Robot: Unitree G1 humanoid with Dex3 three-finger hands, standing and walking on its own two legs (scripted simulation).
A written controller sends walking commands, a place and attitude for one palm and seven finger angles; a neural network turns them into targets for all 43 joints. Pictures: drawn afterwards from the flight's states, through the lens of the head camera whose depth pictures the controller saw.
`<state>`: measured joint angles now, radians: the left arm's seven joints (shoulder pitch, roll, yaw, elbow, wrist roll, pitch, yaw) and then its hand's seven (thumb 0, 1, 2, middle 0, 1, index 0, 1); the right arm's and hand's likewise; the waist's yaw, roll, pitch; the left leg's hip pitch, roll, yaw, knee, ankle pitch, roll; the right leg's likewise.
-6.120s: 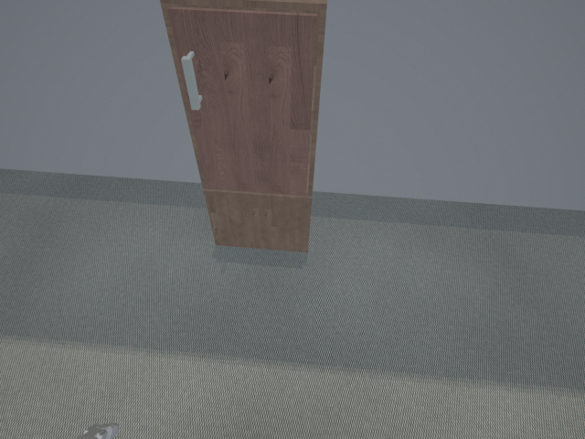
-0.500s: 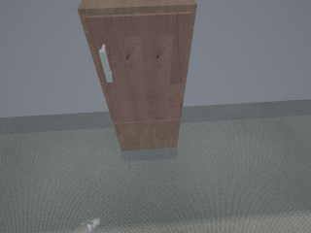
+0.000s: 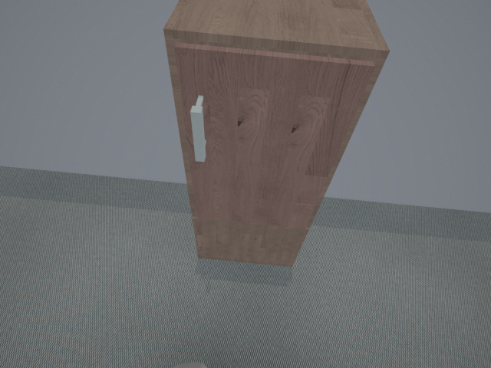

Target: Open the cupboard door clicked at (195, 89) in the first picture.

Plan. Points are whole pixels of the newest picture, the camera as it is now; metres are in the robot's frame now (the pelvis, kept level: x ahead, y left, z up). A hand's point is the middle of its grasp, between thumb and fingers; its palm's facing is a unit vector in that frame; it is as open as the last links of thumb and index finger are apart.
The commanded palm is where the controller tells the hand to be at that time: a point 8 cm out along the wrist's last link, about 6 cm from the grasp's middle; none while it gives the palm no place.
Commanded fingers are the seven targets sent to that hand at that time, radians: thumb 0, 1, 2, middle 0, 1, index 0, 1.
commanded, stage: come to a stop and stand still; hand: left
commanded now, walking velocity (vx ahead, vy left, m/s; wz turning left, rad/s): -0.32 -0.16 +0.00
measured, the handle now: (200, 129) +0.57 +0.17 +0.03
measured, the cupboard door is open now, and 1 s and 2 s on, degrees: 0 0 0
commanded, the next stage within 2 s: look again from close up in 1.36 s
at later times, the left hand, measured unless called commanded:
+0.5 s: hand out of the picture +0.05 +0.11 -0.14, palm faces +0.04 -0.96 -0.29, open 7.3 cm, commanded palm none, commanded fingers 0.00 0.90 0.90 -0.20 -0.30 -0.20 -0.30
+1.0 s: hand out of the picture -0.06 +0.16 -0.17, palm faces +0.12 -0.97 -0.20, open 7.3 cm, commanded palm none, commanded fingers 0.00 0.90 0.90 -0.20 -0.30 -0.20 -0.30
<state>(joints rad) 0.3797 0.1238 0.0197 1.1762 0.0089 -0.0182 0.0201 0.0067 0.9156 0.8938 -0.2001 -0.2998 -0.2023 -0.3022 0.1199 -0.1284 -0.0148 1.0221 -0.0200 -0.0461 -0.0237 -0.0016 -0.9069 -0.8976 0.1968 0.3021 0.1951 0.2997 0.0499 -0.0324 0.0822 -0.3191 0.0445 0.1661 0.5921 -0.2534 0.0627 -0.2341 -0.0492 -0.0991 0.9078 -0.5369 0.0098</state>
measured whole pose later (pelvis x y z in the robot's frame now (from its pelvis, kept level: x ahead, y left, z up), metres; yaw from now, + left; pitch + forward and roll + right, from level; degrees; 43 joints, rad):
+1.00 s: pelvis -0.04 -0.03 +0.01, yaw +2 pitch +0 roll +0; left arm 0.31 0.20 0.06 1.10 0.02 0.05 0.02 0.01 0.91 0.89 -0.20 -0.30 -0.20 -0.30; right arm 0.23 -0.15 -0.02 1.03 -0.02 0.02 -0.02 0.00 -0.91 -0.90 0.20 0.30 0.20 0.30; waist 0.04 -0.05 0.01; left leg -0.17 0.01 0.04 0.46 -0.29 0.01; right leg -0.35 -0.07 -0.04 0.66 -0.36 0.02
